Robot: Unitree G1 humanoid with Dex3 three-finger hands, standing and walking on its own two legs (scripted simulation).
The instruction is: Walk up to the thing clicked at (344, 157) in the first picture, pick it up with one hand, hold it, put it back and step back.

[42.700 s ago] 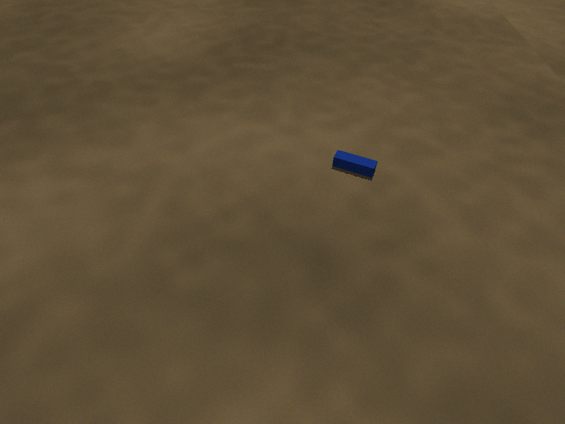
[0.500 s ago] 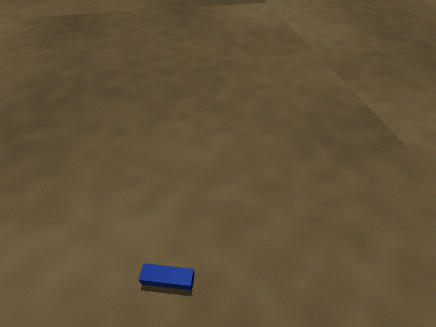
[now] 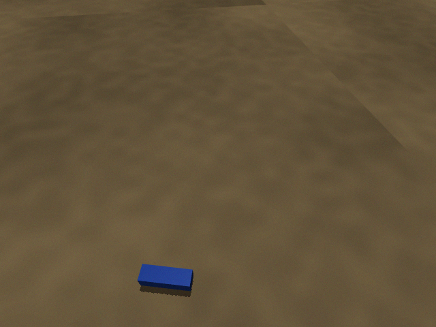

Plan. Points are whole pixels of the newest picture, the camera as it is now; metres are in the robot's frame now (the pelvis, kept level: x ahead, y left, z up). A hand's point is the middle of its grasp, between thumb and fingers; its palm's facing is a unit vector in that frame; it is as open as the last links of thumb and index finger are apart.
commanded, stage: step back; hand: left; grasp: from above
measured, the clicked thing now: (166, 277) +0.46 +0.24 -0.75
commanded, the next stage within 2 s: none
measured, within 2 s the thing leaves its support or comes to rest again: neither
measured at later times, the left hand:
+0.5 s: hand out of the picture +0.07 +0.32 -0.18, palm faces -0.04 -0.93 -0.35, open 7.4 cm
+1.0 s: hand out of the picture -0.03 +0.32 -0.15, palm faces -0.05 -0.91 -0.41, open 7.4 cm
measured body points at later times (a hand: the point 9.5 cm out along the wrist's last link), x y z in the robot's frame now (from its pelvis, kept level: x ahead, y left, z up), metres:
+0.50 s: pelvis -0.07 +0.06 -0.02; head +0.02 +0.08 +0.42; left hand +0.07 +0.37 -0.15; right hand -0.01 -0.25 -0.13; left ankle -0.05 +0.14 -0.75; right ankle -0.09 -0.08 -0.68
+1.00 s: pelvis -0.16 +0.07 -0.02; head -0.09 +0.05 +0.43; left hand -0.02 +0.36 -0.12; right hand -0.07 -0.26 -0.14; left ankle -0.20 +0.21 -0.69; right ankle -0.11 -0.05 -0.75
